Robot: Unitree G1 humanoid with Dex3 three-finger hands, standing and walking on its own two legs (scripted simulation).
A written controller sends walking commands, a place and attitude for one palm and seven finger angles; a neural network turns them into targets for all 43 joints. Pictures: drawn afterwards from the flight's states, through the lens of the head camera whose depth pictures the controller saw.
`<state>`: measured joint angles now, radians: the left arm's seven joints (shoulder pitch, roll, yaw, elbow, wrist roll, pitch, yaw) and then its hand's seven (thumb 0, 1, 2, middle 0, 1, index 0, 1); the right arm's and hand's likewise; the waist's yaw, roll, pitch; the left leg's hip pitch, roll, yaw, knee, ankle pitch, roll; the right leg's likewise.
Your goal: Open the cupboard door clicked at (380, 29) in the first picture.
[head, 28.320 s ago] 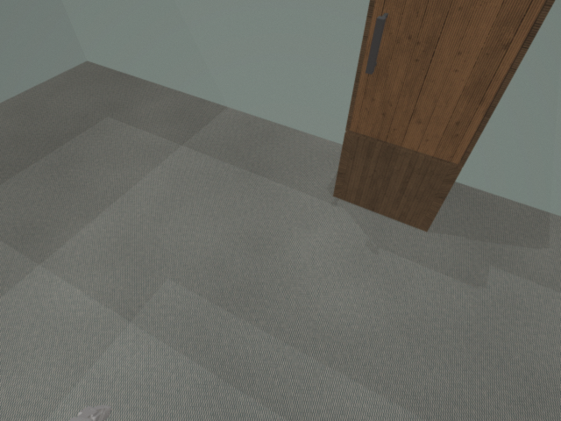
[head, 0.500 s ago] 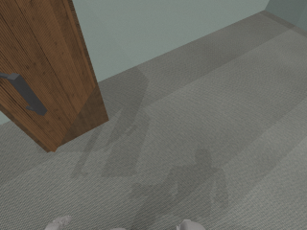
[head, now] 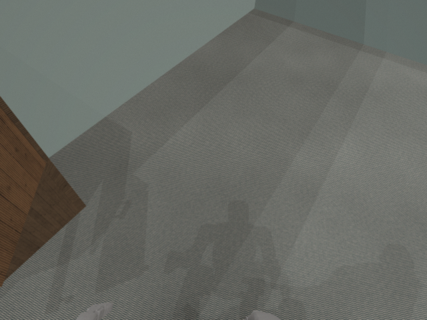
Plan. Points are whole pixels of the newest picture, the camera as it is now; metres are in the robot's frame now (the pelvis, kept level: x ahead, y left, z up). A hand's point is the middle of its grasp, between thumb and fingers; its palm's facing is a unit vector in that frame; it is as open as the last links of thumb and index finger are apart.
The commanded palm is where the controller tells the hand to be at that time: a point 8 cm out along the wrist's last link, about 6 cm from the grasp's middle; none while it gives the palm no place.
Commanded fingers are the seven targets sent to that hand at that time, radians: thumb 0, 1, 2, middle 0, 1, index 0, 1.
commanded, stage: walk to a spot facing it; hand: left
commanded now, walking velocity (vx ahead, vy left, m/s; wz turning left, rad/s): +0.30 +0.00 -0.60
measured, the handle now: out of the picture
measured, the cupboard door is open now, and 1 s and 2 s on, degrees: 40 40 40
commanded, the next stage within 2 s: turn to face it in 1.42 s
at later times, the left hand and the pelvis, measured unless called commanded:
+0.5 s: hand (143, 287) +0.21 +0.17 -0.19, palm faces -0.25 -0.95 -0.17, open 7.4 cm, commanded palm none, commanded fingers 0.00 0.90 0.90 -0.20 -0.30 -0.20 -0.30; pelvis +0.14 -0.02 -0.01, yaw -18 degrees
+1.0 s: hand (222, 189) +0.46 -0.01 -0.17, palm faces -0.42 -0.89 -0.20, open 7.2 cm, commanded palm none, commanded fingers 0.00 0.90 0.90 -0.20 -0.30 -0.20 -0.30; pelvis +0.31 -0.14 +0.00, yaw -26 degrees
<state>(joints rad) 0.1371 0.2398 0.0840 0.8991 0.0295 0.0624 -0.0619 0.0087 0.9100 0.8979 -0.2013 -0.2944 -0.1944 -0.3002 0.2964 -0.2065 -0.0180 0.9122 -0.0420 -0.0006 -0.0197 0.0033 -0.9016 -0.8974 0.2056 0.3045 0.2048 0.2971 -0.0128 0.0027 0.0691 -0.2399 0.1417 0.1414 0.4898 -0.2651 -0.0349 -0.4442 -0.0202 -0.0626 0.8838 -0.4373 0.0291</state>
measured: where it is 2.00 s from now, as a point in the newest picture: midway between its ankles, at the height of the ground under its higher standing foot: (281, 224)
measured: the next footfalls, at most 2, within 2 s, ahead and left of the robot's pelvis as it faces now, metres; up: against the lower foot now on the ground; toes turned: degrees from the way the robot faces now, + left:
right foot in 0.10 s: +0.06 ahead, -0.14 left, +0.00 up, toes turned -10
left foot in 0.42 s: +0.27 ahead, +0.07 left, +0.00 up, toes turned -10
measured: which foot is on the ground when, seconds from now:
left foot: down 0.00-0.08, up 0.10-0.40, down 0.42-0.80, up 0.82-1.00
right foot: up 0.00-0.08, down 0.10-0.42, up 0.44-0.78, down 0.80-1.00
